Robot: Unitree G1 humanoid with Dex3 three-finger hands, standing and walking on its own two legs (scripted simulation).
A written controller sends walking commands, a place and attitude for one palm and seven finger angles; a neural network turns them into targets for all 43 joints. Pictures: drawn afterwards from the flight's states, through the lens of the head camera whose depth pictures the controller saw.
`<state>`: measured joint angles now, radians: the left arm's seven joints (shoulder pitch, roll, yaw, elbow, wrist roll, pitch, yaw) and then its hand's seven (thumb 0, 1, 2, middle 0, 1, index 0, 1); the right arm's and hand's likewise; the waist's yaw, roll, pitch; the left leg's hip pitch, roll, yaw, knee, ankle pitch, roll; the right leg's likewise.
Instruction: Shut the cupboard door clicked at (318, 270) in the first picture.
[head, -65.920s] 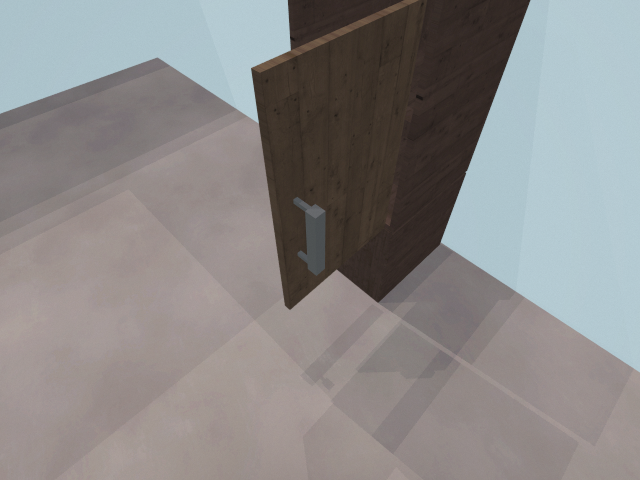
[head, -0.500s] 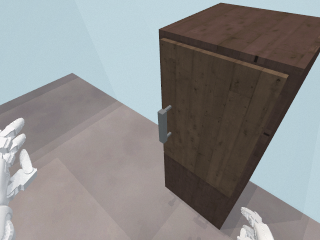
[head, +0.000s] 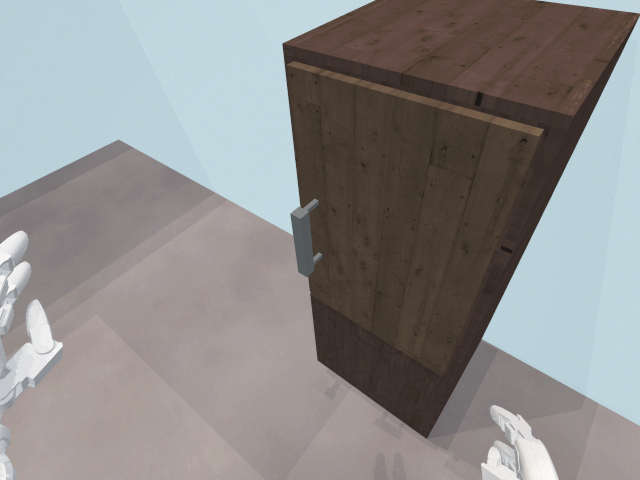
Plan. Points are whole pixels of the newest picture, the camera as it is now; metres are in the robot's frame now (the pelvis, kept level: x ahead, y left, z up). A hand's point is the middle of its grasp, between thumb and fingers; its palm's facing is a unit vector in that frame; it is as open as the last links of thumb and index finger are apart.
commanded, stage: step back with the hand held close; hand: left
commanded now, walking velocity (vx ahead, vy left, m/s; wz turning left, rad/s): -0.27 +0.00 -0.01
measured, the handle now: (309, 238) +0.59 +0.08 -0.09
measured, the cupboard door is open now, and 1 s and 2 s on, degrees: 0 0 0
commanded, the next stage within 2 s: stop stepping back and stand still in 1.42 s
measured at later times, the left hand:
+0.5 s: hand (18, 393) +0.16 +0.28 +0.15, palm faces +0.43 -0.77 -0.48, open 7.4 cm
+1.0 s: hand out of the picture +0.12 +0.30 +0.17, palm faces +0.47 -0.75 -0.47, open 7.4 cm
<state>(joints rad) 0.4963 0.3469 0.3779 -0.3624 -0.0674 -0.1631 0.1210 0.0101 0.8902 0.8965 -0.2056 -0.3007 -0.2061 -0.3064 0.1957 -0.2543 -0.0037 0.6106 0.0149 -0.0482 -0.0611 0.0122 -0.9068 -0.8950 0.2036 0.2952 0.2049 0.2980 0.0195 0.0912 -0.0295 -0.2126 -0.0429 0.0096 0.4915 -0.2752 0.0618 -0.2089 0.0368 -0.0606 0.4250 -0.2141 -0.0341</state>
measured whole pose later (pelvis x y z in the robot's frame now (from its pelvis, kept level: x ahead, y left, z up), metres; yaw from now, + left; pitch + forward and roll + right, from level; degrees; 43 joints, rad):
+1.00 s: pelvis -0.08 +0.02 -0.02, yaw +0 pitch +3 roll -4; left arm 0.52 0.44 0.49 -0.49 -0.02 -0.27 0.15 0.01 0.89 0.90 -0.21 -0.30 -0.21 -0.31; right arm 0.24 -0.21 -0.01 0.62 -0.02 -0.07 -0.07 0.01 -0.91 -0.89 0.20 0.30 0.21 0.30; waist -0.01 0.01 -0.04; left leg -0.48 -0.03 0.01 0.65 -0.22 0.09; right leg -0.34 0.08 0.04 0.70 -0.31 0.01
